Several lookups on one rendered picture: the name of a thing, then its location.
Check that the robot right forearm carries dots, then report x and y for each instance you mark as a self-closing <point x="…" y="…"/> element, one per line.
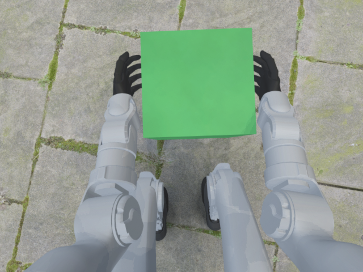
<point x="283" y="146"/>

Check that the carton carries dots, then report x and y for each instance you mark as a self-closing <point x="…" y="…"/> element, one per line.
<point x="198" y="84"/>

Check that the robot left forearm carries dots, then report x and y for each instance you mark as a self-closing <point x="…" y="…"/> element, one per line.
<point x="115" y="164"/>

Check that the robot left hand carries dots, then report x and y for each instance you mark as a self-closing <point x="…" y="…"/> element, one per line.
<point x="122" y="82"/>

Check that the right robot shin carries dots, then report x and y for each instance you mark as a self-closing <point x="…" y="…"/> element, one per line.
<point x="213" y="212"/>

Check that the robot right foot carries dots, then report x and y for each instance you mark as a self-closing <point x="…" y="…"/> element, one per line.
<point x="215" y="223"/>

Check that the left robot upper arm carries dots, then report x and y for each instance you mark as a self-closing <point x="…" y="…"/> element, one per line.
<point x="104" y="229"/>

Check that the robot right hand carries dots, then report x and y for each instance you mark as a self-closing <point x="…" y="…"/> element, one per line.
<point x="268" y="80"/>

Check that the right robot upper arm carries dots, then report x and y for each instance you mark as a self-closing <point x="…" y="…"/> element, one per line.
<point x="302" y="225"/>

